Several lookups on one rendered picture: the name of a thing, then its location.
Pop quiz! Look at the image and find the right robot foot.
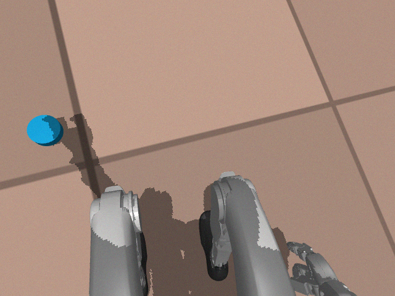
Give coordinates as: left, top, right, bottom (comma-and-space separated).
199, 210, 228, 281

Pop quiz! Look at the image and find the right robot arm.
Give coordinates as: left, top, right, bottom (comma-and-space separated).
318, 280, 356, 296

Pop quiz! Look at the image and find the right robot hand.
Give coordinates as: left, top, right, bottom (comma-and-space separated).
287, 242, 339, 296

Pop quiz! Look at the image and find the tin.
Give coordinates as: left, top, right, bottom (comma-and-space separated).
27, 115, 64, 146

